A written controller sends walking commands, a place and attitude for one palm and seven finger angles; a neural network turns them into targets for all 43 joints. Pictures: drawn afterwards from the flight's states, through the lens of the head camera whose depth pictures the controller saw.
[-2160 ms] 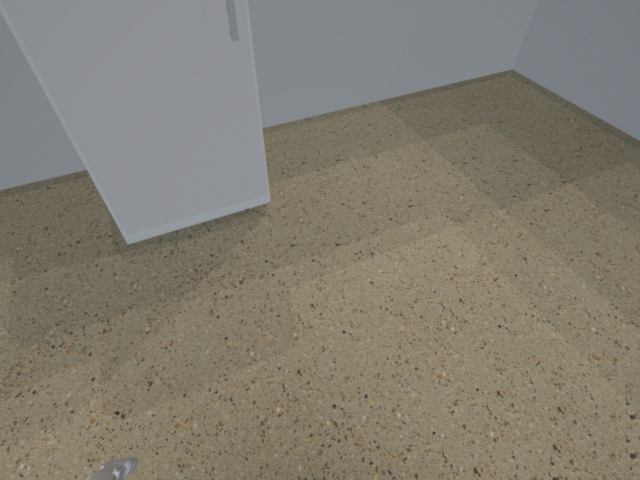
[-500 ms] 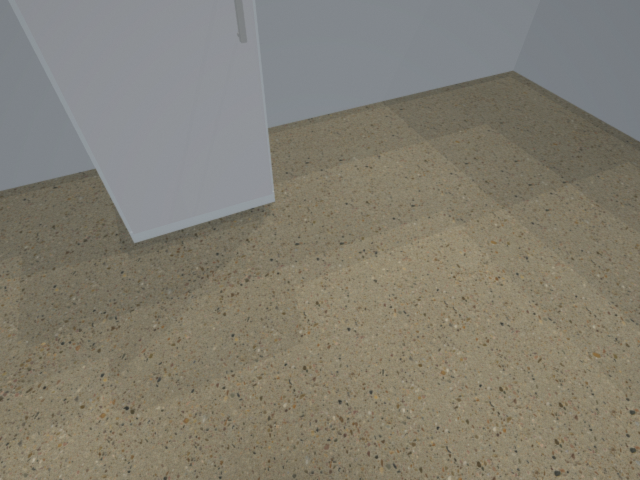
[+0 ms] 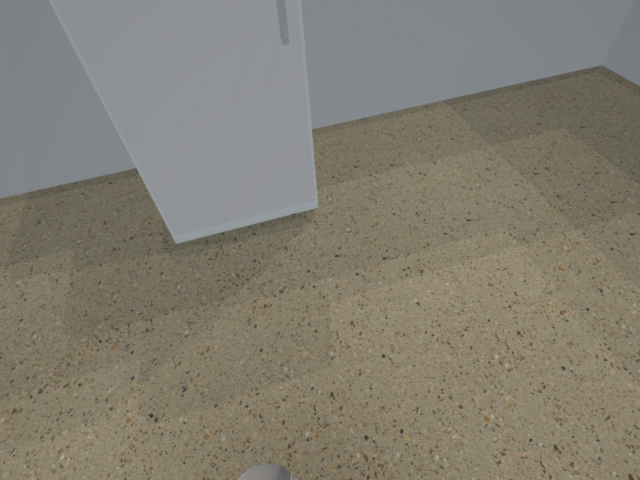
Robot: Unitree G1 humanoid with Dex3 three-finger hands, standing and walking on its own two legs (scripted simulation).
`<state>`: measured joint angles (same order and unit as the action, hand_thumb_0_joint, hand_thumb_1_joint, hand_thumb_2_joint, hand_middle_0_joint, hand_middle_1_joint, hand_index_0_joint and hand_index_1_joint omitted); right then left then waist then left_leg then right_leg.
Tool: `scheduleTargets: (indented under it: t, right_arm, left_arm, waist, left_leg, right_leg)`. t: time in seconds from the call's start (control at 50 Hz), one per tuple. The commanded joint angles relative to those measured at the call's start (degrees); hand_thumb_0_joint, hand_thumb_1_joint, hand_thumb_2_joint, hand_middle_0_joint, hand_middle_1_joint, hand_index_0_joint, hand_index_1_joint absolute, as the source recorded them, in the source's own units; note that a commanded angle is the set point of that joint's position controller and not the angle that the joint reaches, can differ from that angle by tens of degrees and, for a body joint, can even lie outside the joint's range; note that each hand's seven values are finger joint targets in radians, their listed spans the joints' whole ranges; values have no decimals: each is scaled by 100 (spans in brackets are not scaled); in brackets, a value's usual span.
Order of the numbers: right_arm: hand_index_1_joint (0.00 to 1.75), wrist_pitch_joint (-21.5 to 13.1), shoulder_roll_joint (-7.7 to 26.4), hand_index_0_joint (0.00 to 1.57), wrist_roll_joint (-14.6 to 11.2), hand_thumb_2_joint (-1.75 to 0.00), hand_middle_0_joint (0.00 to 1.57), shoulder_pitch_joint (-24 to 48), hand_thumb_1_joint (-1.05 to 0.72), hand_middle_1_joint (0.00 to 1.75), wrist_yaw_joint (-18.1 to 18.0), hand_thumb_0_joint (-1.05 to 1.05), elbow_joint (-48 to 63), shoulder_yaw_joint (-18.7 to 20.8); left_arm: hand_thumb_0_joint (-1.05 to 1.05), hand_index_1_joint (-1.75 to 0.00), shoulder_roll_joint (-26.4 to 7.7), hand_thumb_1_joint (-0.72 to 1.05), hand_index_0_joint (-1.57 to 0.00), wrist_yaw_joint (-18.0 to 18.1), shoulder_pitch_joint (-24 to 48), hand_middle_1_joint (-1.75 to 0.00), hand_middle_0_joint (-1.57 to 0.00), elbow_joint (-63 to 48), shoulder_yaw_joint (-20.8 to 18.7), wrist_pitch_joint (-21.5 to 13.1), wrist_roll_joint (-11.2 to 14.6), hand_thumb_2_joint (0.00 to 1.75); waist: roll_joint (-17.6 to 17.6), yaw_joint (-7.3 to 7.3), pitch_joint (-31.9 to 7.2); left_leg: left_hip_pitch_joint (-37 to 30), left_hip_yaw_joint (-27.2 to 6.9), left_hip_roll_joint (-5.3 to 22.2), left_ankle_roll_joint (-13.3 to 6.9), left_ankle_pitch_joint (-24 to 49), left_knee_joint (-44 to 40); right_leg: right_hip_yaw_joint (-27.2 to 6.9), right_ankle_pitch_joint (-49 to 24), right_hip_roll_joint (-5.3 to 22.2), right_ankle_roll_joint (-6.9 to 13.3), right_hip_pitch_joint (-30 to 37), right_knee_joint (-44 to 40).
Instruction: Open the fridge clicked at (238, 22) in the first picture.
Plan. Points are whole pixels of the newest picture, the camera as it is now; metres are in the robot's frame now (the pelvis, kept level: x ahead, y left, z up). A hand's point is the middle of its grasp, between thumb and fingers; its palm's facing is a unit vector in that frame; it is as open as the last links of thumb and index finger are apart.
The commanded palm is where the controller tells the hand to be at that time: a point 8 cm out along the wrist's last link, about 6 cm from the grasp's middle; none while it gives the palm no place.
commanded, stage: walk to a spot facing it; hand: right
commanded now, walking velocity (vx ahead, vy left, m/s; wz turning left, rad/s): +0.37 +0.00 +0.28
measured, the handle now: out of the picture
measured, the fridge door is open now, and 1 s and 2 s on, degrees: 0 0 0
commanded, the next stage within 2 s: take the last steps up to it in 0.82 s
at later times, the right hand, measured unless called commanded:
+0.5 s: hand (439, 413) +0.26 -0.15 -0.17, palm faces -0.08 +0.98 -0.16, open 7.3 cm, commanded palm none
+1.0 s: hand (430, 261) +0.55 -0.16 -0.16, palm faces -0.24 +0.95 -0.21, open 7.4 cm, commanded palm none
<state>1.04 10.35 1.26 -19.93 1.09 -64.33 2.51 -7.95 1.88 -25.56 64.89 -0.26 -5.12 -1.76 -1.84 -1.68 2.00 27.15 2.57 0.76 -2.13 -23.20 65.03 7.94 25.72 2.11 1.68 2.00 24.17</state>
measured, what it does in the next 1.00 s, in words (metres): walks ahead, turning left: left foot, then right foot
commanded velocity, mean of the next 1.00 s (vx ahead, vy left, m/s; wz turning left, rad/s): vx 0.28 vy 0.01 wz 0.28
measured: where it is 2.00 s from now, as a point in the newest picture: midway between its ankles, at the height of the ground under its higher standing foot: (316, 336)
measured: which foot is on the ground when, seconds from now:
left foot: up 0.00-0.20, down 0.22-0.68, up 0.70-1.00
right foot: down 0.00-0.22, up 0.24-0.66, down 0.68-1.00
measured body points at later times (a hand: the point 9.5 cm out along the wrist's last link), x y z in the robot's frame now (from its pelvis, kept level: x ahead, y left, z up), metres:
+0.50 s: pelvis +0.23 +0.02 +0.00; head +0.24 +0.01 +0.45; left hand +0.25 +0.26 -0.14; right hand +0.27 -0.20 -0.16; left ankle +0.21 +0.09 -0.73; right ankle +0.32 -0.13 -0.67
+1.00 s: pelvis +0.43 +0.01 +0.01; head +0.45 +0.02 +0.45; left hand +0.36 +0.24 -0.15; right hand +0.57 -0.21 -0.14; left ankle +0.48 +0.16 -0.69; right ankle +0.42 -0.12 -0.73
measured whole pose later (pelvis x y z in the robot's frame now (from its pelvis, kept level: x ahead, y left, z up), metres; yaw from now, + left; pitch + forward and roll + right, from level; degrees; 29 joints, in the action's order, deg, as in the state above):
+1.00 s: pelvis +0.43 +0.01 +0.01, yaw +18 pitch -2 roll +0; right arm 0.8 11.4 1.4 -11.1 1.4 -56.3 5.6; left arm -10.2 1.3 -16.0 61.1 -3.3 -2.9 -1.9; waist -0.2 0.0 4.4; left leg 29.6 6.4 6.0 0.8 -14.3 47.1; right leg 18.9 18.2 8.4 -2.1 -5.7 27.5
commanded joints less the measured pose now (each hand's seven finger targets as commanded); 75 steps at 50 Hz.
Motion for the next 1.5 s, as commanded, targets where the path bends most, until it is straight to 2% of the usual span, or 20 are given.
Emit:
scheduleTargets:
  t: [0.0, 0.1, 0.16, 0.18, 0.2, 0.22, 0.28, 0.36, 0.56, 0.62, 0.66, 0.68, 0.86, 1.02, 1.04, 1.06, 1.12, 1.2, 1.38, 1.48]
  right_arm:
    - [30, -190, 47, 20, 3, -90, 20, 1188, -90, 30, 91, 0, 915, 14]
    - [30, -225, 126, 20, -10, -90, 20, 883, -90, 30, 58, 0, 847, 2]
    - [30, -290, 487, 20, 58, -90, 20, -659, -90, 30, -31, 0, 356, 176]
    - [30, -352, 847, 20, 91, -90, 20, -1245, -90, 30, -74, 0, 186, 264]
    - [30, -395, 1303, 20, 54, -90, 20, -1412, -90, 30, -135, 0, 175, 366]
    - [30, -370, 1413, 20, -84, -90, 20, -1188, -90, 30, -183, 0, 302, 416]
    - [30, -409, 763, 20, -68, -90, 20, 155, -90, 30, -226, 0, 580, 205]
    - [30, -525, 557, 20, 12, -90, 20, 378, -90, 30, -221, 0, 574, 107]
    - [30, -583, 683, 20, 26, -90, 20, -381, -90, 30, -151, 0, 325, 177]
    - [30, -550, 647, 20, -13, -90, 20, -456, -90, 30, -156, 0, 246, 191]
    - [30, -558, 165, 20, -106, -90, 20, -550, -90, 30, -107, 0, 433, 120]
    - [30, -579, 321, 20, -52, -90, 20, -149, -90, 30, -136, 0, 595, 120]
    - [30, -37, -65, 20, 33, -90, 20, 347, -90, 30, 65, 0, 873, 253]
    - [30, -177, 336, 20, 73, -90, 20, 47, -90, 30, 30, 0, 861, 272]
    - [30, -254, 712, 20, 95, -90, 20, -513, -90, 30, -3, 0, 684, 346]
    - [30, -353, 1418, 20, 123, -90, 20, -918, -90, 30, -74, 0, 587, 500]
    - [30, -324, 1232, 20, -33, -90, 20, -245, -90, 30, -201, 0, 714, 411]
    - [30, -395, 681, 20, -8, -90, 20, 487, -90, 30, -206, 0, 843, 180]
    - [30, -452, 750, 20, 31, -90, 20, -50, -90, 30, -181, 0, 409, 190]
    - [30, -372, 518, 20, -46, -90, 20, 109, -90, 30, -123, 0, 351, 167]
  left_arm:
    - [0, -30, -597, 90, -20, 110, -740, -30, -20, 154, -80, -59, 43, 90]
    - [0, -30, -870, 90, -20, 136, -688, -30, -20, 262, -168, -32, 116, 90]
    - [0, -30, -1052, 90, -20, 110, -301, -30, -20, 161, -264, -18, 150, 90]
    - [0, -30, -881, 90, -20, 40, -244, -30, -20, 122, -252, -20, 202, 90]
    - [0, -30, -397, 90, -20, 11, -617, -30, -20, 15, -199, -32, 257, 90]
    - [0, -30, -460, 90, -20, 16, -409, -30, -20, -191, -226, -5, 259, 90]
    - [0, -30, -360, 90, -20, -82, 113, -30, -20, -288, -248, 145, 86, 90]
    - [0, -30, -61, 90, -20, -136, -202, -30, -20, -254, -249, 373, 26, 90]
    - [0, -30, -282, 90, -20, -327, 1596, -30, -20, -963, -277, 143, 39, 90]
    - [0, -30, -532, 90, -20, -234, 946, -30, -20, -734, -349, 48, 6, 90]
    - [0, -30, -1602, 90, -20, -109, -647, -30, -20, -355, -590, -8, -80, 90]
    - [0, -30, -1573, 90, -20, -83, -836, -30, -20, -295, -536, 70, -27, 90]
    - [0, -30, -787, 90, -20, 13, 865, -30, -20, -672, -384, 32, 11, 90]
    - [0, -30, -1131, 90, -20, -110, 970, -30, -20, -671, -506, 255, -3, 90]
    - [0, -30, -994, 90, -20, -155, 955, -30, -20, -673, -455, 258, 15, 90]
    - [0, -30, -500, 90, -20, -199, 854, -30, -20, -849, -345, 266, 78, 90]
    - [0, -30, -577, 90, -20, -177, 1211, -30, -20, -957, -359, 368, 63, 90]
    - [0, -30, -556, 90, -20, -209, 846, -30, -20, -621, -357, 466, -7, 90]
    - [0, -30, -366, 90, -20, -273, 1348, -30, -20, -817, -316, 386, 42, 90]
    - [0, -30, -576, 90, -20, -181, 313, -30, -20, -419, -328, 223, 49, 90]
  waist:
    - [1084, 15, 1155]
    - [1098, 360, 600]
    - [1044, 1108, -230]
    - [520, 1360, -503]
    - [-659, 1135, -1070]
    - [-412, 989, -1093]
    - [261, 339, 409]
    - [224, -141, 418]
    - [-248, 357, 395]
    - [156, 24, -51]
    - [2073, -472, -1196]
    - [1712, -571, -1161]
    - [1082, 238, 239]
    - [739, 496, -167]
    - [-55, 801, -413]
    - [-1942, 928, -744]
    - [-1364, 615, -334]
    - [-367, 117, -43]
    - [-378, 313, 117]
    - [655, -148, 3]
  left_leg:
    - [1463, 368, 216, 1, 806, -465]
    - [-460, 1053, -400, -315, 1294, -2409]
    - [-2453, 861, -438, -555, 1730, -3049]
    - [-3525, 119, 235, -874, 2015, -3376]
    - [-4345, -2510, 1929, -1648, 2202, -3819]
    - [-3933, -3620, 2465, -1952, 1676, -4708]
    - [-1279, -2355, 1964, -1283, 47, -5325]
    - [-215, -983, 1340, -926, 733, -5478]
    - [-1675, -813, 1188, -801, 1853, -4975]
    - [-1764, -542, 857, -568, 3199, -3627]
    - [413, 364, -135, -7, -5, -496]
    - [827, -21, -72, -38, -1053, 581]
    - [460, 164, 642, 332, 687, -714]
    - [-1585, 751, 103, 151, 1285, -3117]
    - [-2464, 445, 325, 52, 1435, -3518]
    - [-3325, -1934, 1946, -503, 1905, -4262]
    - [-2318, -2357, 2120, -808, 502, -5263]
    - [-1000, -959, 1522, -600, 532, -5386]
    - [-1621, -1029, 1576, -889, 269, -5560]
    - [-403, -318, 839, -356, -351, -4282]
  right_leg:
    - [-413, -4335, 1186, 246, -73, -1292]
    - [249, -7101, 1091, 277, 44, -530]
    - [370, -6788, 1059, 146, -467, 1560]
    - [358, -5010, 830, 49, -1496, 3142]
    - [161, -27, 10, -139, -2932, 5263]
    - [-548, 480, -11, 53, -3278, 6194]
    - [-886, -563, 700, 7, -3316, 5748]
    - [-639, -839, 809, -198, -2803, 4497]
    - [-73, -1374, 546, -325, -2848, 1392]
    - [217, -1587, 234, -251, -1418, 432]
    - [-2359, -2991, 2488, 647, 1317, -101]
    - [-2643, -3246, 2923, 950, 1227, -473]
    - [430, -3224, 1903, 337, -1263, -942]
    - [636, -2523, 1768, 87, -1458, 607]
    - [896, -2136, 1428, -130, -1919, 1871]
    - [924, 639, 604, -400, -3451, 3784]
    - [-466, 226, 721, -315, -3884, 5030]
    - [-417, -759, 824, -408, -2981, 4223]
    - [-226, -523, 581, -353, -2754, 1821]
    - [-265, -866, 541, -253, -458, 47]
